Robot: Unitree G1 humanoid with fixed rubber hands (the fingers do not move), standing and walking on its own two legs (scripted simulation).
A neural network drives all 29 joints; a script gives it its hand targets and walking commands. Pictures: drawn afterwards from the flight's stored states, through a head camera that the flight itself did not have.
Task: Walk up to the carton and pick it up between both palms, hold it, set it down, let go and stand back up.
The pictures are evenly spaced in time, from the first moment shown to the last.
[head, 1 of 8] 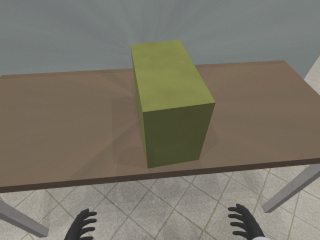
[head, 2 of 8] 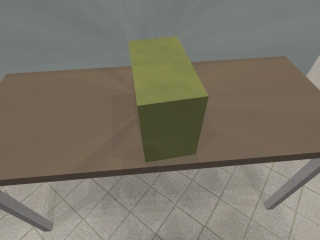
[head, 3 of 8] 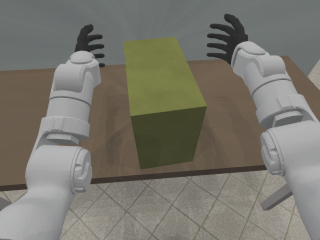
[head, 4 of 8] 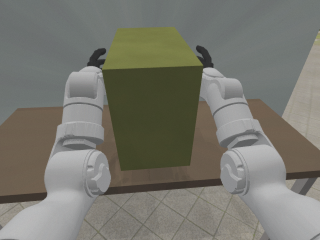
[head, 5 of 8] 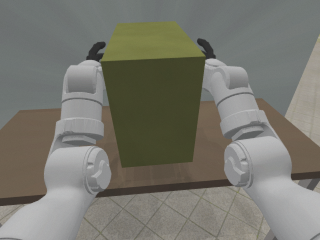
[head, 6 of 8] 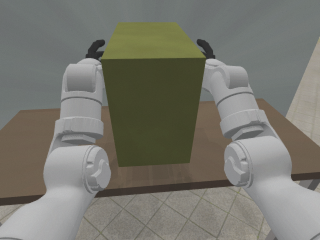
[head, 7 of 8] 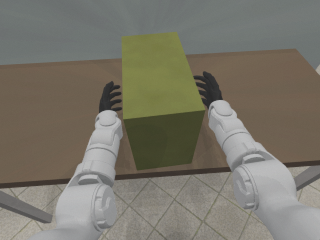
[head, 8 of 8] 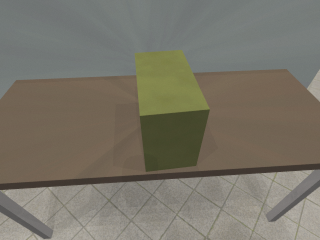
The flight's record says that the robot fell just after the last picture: no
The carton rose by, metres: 0.23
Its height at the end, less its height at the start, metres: +0.00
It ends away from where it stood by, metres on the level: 0.01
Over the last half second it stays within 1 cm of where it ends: yes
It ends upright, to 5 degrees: yes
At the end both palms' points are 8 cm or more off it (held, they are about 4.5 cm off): yes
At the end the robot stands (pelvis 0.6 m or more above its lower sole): yes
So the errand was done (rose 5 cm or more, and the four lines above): yes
